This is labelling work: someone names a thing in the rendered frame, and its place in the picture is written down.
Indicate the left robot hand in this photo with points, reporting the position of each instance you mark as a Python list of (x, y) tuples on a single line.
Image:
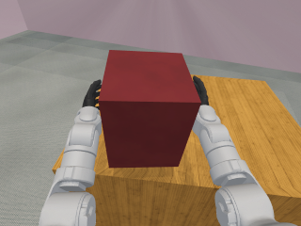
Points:
[(90, 98)]

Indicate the right robot hand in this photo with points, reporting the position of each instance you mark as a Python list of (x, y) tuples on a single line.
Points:
[(201, 90)]

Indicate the right robot forearm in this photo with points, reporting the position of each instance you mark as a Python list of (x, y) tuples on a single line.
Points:
[(226, 166)]

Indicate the robot right upper arm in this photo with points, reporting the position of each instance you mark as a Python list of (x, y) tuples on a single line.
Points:
[(244, 205)]

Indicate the carton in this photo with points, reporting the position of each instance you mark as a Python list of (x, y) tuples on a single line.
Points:
[(148, 104)]

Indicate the left robot forearm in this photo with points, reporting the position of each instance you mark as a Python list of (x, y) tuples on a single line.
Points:
[(76, 172)]

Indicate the robot left upper arm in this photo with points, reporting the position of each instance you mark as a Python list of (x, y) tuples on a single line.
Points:
[(69, 209)]

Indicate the pedestal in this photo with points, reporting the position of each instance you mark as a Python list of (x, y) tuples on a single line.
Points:
[(264, 134)]

